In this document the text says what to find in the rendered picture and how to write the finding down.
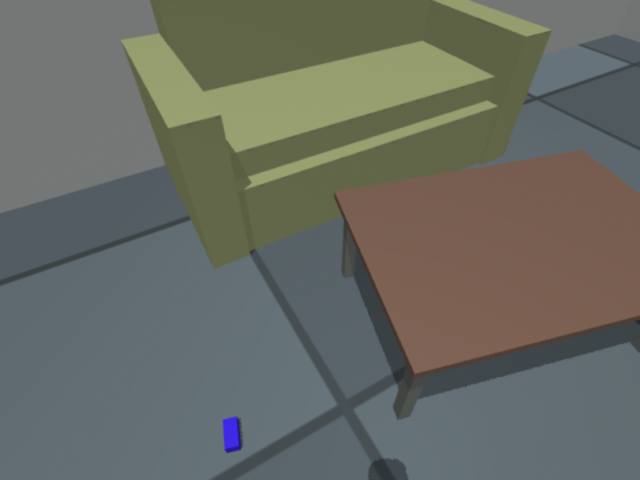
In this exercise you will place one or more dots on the coffee table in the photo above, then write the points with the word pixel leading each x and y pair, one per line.
pixel 478 263

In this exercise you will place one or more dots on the sofa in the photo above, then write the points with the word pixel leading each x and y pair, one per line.
pixel 262 109

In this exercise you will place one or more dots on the small box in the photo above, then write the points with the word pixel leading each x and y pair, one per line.
pixel 231 434

